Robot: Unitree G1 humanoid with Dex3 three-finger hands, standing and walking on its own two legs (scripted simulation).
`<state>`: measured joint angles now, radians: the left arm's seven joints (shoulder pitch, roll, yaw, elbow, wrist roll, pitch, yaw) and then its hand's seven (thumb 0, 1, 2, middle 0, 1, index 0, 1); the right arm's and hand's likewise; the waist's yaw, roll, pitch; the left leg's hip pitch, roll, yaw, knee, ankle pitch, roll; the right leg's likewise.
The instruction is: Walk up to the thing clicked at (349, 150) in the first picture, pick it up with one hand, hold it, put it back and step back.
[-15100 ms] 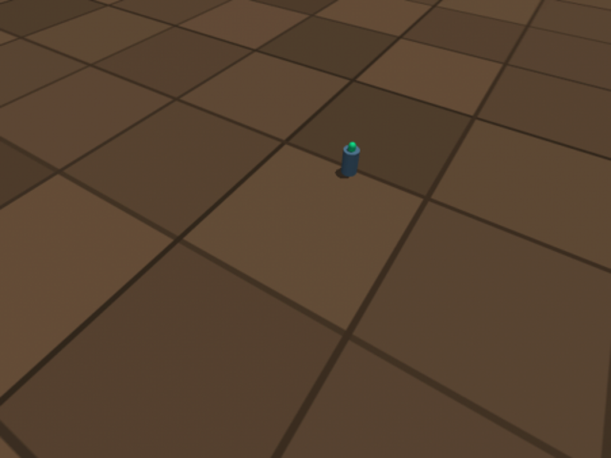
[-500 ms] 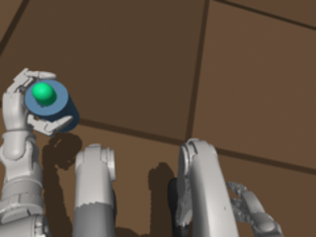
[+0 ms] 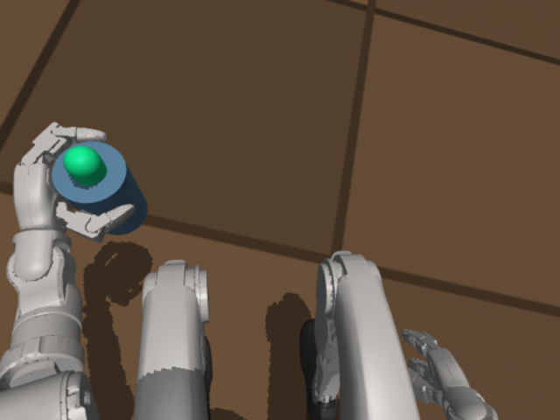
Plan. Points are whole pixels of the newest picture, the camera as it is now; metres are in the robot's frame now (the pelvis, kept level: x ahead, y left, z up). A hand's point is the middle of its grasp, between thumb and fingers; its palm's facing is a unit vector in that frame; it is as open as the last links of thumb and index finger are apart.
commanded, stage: lift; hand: left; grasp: from the side
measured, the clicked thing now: (102, 187) +0.42 +0.23 -0.04
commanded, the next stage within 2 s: none
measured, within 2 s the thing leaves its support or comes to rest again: neither
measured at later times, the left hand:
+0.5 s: hand (75, 173) +0.40 +0.22 +0.06, palm faces +0.08 -1.00 -0.03, open 11.2 cm
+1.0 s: hand out of the picture +0.38 +0.21 +0.23, palm faces +0.11 -0.99 -0.04, open 11.2 cm
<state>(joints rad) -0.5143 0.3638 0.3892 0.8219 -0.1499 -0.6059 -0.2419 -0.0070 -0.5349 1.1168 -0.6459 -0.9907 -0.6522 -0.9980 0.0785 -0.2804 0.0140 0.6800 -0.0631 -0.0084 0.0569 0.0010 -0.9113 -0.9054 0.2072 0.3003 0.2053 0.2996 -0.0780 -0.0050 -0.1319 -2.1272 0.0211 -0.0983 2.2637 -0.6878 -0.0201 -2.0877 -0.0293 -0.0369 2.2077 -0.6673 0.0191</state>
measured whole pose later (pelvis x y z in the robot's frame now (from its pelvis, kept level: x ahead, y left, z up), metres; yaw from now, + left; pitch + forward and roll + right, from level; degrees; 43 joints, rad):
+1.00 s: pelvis +0.04 +0.00 +0.20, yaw +2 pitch +26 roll -4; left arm -0.13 0.28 0.20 0.24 -0.21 -0.28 -0.12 -0.01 -0.54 1.13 -0.64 -1.00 -0.65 -1.01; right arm 0.15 -0.24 -0.01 0.60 0.05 -0.05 -0.04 0.00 -0.91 -0.90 0.21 0.30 0.21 0.30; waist -0.03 0.03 -0.18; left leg -1.43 0.04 -0.06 1.61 -0.63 -0.01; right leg -1.39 -0.03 -0.05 1.56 -0.61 0.02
